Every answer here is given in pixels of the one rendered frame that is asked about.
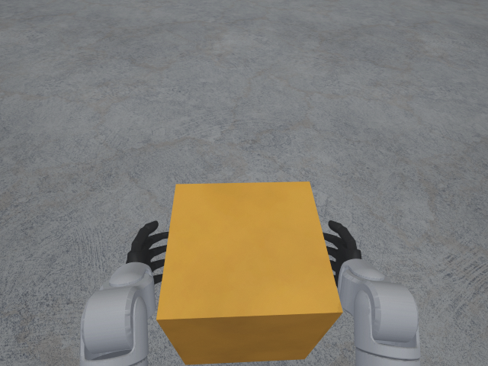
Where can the robot right hand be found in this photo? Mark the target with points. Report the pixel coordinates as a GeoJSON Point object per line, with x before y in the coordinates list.
{"type": "Point", "coordinates": [346, 245]}

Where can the carton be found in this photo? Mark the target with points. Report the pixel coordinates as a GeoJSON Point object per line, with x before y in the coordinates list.
{"type": "Point", "coordinates": [247, 275]}

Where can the robot right forearm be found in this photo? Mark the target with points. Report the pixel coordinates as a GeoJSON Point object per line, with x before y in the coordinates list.
{"type": "Point", "coordinates": [386, 317]}

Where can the robot left forearm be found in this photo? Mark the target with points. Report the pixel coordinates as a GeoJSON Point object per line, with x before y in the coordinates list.
{"type": "Point", "coordinates": [114, 327]}

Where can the robot left hand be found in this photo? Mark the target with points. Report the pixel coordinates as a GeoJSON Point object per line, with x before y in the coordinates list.
{"type": "Point", "coordinates": [140, 251]}

